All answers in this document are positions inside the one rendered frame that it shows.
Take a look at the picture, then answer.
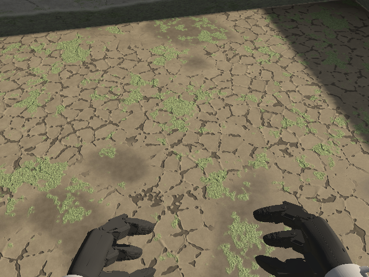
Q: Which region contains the robot right forearm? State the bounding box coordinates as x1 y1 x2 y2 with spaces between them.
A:
325 264 368 277

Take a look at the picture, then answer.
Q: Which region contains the robot right hand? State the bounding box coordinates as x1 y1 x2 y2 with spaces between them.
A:
253 201 353 277

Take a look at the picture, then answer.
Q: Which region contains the robot left hand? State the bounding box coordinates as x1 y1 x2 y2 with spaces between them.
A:
67 214 156 277

